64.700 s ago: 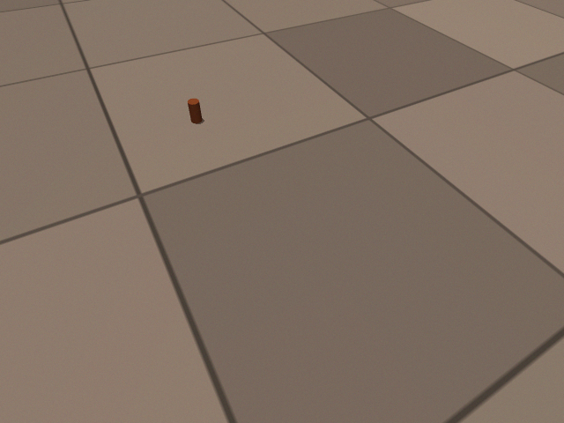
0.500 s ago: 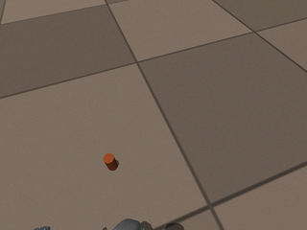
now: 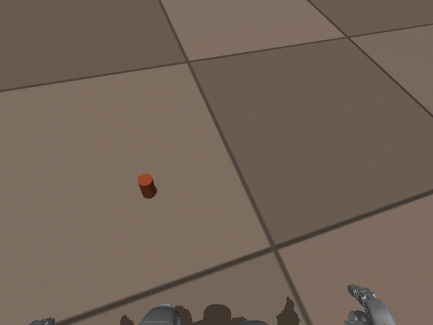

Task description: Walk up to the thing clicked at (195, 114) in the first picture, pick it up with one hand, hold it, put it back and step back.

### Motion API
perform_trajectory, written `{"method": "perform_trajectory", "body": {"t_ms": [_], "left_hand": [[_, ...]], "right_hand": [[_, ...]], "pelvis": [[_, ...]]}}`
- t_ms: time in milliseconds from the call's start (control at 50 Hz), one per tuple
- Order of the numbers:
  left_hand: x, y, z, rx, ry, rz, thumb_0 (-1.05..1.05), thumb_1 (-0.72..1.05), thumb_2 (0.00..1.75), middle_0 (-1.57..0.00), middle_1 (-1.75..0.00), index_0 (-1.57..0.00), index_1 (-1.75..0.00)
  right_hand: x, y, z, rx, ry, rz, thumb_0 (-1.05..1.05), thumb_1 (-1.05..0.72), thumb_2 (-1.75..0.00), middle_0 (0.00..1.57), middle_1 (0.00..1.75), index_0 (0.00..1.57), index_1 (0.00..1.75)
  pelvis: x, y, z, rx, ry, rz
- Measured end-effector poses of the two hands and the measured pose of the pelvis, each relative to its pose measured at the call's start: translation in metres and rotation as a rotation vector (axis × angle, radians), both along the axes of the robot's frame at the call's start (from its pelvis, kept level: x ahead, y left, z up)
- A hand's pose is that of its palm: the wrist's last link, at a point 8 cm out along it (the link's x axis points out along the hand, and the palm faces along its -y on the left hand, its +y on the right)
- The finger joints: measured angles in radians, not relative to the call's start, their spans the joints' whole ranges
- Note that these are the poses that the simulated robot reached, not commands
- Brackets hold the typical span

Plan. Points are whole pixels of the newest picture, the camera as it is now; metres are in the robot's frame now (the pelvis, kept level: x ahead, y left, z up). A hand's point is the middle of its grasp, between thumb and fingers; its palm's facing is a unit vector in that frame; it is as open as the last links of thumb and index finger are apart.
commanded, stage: step back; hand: left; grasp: from above
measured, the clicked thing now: (147, 186) +0.73 +0.32 -0.69
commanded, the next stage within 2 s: stand in 1.72 s
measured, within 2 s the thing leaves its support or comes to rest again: neither
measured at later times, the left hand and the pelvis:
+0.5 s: hand out of the picture -0.06 +0.26 -0.14, palm faces +0.06 -0.92 -0.40, open 7.4 cm; pelvis -0.17 -0.01 +0.00, yaw +5 degrees
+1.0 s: hand out of the picture -0.24 +0.24 -0.13, palm faces +0.05 -0.90 -0.43, open 7.4 cm; pelvis -0.27 -0.04 +0.01, yaw +3 degrees
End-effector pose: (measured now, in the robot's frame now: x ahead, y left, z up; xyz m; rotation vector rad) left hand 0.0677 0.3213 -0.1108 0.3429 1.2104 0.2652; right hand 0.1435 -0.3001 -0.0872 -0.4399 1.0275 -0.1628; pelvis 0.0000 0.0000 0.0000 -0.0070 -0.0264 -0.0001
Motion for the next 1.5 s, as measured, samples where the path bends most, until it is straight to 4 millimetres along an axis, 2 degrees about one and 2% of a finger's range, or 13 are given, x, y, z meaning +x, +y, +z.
{"method": "perform_trajectory", "body": {"t_ms": [80,180,300,460,620,740,820,880,980,1080,1240,1360,1500], "left_hand": [[-0.041,-0.016,0.001,0.022,0.032,-0.007,0.01,0.9,0.9,-0.2,-0.3,-0.2,-0.3],[-0.086,-0.03,0.019,0.025,0.041,0.002,0.01,0.9,0.9,-0.21,-0.3,-0.2,-0.3],[-0.101,-0.024,0.028,0.059,-0.015,-0.009,0.01,0.9,0.9,-0.21,-0.3,-0.21,-0.3],[-0.127,-0.01,0.005,0.028,-0.113,0.006,0.01,0.9,0.9,-0.2,-0.3,-0.2,-0.3],[-0.195,-0.027,0.007,-0.023,-0.045,0.005,0.01,0.9,0.9,-0.2,-0.3,-0.2,-0.3],[-0.258,-0.043,0.0,0.01,0.033,-0.024,0.01,0.9,0.9,-0.2,-0.3,-0.2,-0.3],[-0.298,-0.056,0.01,0.011,0.061,0.0,0.01,0.9,0.9,-0.2,-0.3,-0.2,-0.3],[-0.313,-0.057,0.02,0.022,0.075,0.02,0.01,0.9,0.9,-0.21,-0.3,-0.2,-0.3],[-0.314,-0.047,0.025,0.033,0.03,0.034,0.01,0.9,0.9,-0.21,-0.3,-0.21,-0.3],[-0.308,-0.028,0.016,0.03,0.003,0.048,0.01,0.9,0.9,-0.21,-0.3,-0.2,-0.3],[-0.276,-0.033,0.019,-0.005,-0.028,0.011,0.01,0.9,0.9,-0.2,-0.3,-0.2,-0.3],[-0.25,-0.051,0.015,0.016,-0.089,0.013,0.01,0.9,0.9,-0.2,-0.3,-0.2,-0.3],[-0.241,-0.065,0.02,-0.005,-0.105,0.027,0.01,0.9,0.9,-0.21,-0.3,-0.2,-0.3]], "right_hand": [[-0.022,-0.019,-0.018,0.028,-0.02,-0.021,0.0,-0.9,-0.9,0.21,0.3,0.21,0.3],[-0.074,-0.025,-0.02,0.066,0.053,-0.061,0.01,-0.91,-0.9,0.21,0.3,0.21,0.3],[-0.142,-0.03,-0.027,0.04,0.152,-0.063,0.01,-0.91,-0.9,0.21,0.3,0.21,0.3],[-0.215,-0.009,-0.027,0.015,0.222,-0.019,0.01,-0.91,-0.9,0.21,0.3,0.21,0.3],[-0.242,-0.02,-0.001,0.004,0.119,-0.018,0.01,-0.9,-0.9,0.21,0.3,0.21,0.3],[-0.253,-0.046,-0.011,0.025,0.006,-0.033,0.01,-0.9,-0.9,0.21,0.3,0.21,0.3],[-0.284,-0.054,-0.017,0.053,0.044,-0.067,0.0,-0.91,-0.9,0.21,0.3,0.21,0.3],[-0.309,-0.057,-0.019,0.072,0.092,-0.089,0.01,-0.91,-0.9,0.21,0.3,0.21,0.3],[-0.343,-0.054,-0.029,0.061,0.207,-0.074,0.01,-0.91,-0.9,0.2,0.3,0.2,0.3],[-0.351,-0.035,-0.029,0.06,0.241,-0.053,0.01,-0.91,-0.9,0.2,0.3,0.2,0.3],[-0.339,-0.032,-0.011,0.068,0.162,-0.066,0.01,-0.9,-0.9,0.21,0.3,0.21,0.3],[-0.314,-0.053,-0.025,0.062,0.148,-0.076,0.01,-0.9,-0.9,0.21,0.3,0.21,0.3],[-0.285,-0.048,-0.028,0.073,0.148,-0.036,0.01,-0.91,-0.9,0.2,0.3,0.2,0.3]], "pelvis": [[-0.033,-0.012,-0.009,-0.041,-0.03,0.001],[-0.058,-0.02,0.004,0.036,-0.014,-0.012],[-0.095,-0.018,0.006,0.034,0.015,0.032],[-0.159,-0.012,-0.005,0.05,-0.026,0.067],[-0.207,-0.022,0.008,-0.007,0.005,0.043],[-0.246,-0.039,-0.005,-0.005,-0.007,-0.017],[-0.257,-0.046,0.002,0.0,-0.013,-0.019],[-0.26,-0.046,0.008,0.026,-0.005,-0.017],[-0.265,-0.041,0.008,0.012,0.012,0.038],[-0.268,-0.032,0.004,0.05,0.0,0.059],[-0.257,-0.035,0.013,0.011,-0.003,0.062],[-0.247,-0.051,0.002,-0.009,-0.028,0.07],[-0.237,-0.049,0.007,0.013,-0.01,0.087]]}}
